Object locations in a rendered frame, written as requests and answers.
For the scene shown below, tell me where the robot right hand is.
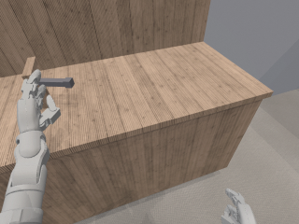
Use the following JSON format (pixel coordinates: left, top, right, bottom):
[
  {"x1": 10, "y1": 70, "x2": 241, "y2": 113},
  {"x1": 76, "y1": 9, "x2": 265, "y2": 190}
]
[{"x1": 221, "y1": 188, "x2": 257, "y2": 224}]

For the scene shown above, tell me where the counter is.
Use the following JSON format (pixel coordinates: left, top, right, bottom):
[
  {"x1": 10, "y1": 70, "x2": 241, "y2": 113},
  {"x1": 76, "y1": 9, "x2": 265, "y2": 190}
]
[{"x1": 0, "y1": 0, "x2": 273, "y2": 224}]

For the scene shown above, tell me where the robot left hand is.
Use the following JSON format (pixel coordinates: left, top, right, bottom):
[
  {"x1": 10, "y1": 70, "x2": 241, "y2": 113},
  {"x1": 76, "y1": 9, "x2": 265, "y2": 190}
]
[{"x1": 17, "y1": 69, "x2": 61, "y2": 133}]

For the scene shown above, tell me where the robot left forearm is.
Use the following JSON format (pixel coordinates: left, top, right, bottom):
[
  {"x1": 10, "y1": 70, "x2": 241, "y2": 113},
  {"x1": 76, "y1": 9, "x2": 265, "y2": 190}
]
[{"x1": 0, "y1": 131, "x2": 50, "y2": 224}]

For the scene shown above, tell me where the tap lever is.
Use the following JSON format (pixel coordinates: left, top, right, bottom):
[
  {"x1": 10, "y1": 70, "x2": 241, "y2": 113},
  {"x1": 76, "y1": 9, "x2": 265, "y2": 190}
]
[{"x1": 38, "y1": 77, "x2": 75, "y2": 89}]

